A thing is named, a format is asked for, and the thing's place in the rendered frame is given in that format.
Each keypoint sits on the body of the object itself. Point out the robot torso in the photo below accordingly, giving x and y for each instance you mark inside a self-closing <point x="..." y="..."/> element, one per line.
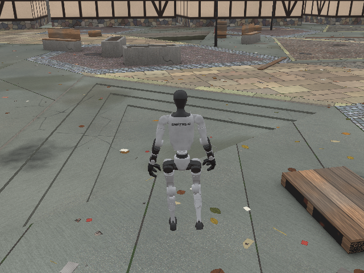
<point x="181" y="134"/>

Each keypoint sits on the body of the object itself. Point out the left robot hand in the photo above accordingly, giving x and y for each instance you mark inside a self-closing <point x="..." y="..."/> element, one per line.
<point x="151" y="169"/>

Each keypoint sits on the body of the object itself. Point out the robot left upper arm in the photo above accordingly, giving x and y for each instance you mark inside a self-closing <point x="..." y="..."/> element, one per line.
<point x="163" y="120"/>

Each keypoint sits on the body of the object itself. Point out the robot right forearm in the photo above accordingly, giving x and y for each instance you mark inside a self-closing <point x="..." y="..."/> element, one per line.
<point x="208" y="150"/>

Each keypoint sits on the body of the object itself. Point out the left robot shin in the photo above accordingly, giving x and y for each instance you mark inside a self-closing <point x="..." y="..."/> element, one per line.
<point x="171" y="205"/>

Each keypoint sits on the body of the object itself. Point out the right robot hand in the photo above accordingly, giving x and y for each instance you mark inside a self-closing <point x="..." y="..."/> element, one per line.
<point x="209" y="162"/>

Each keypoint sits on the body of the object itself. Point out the robot right upper arm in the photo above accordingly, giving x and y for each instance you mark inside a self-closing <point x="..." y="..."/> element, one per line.
<point x="198" y="119"/>

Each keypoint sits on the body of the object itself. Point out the robot left forearm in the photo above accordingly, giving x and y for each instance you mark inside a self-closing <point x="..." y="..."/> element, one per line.
<point x="154" y="153"/>

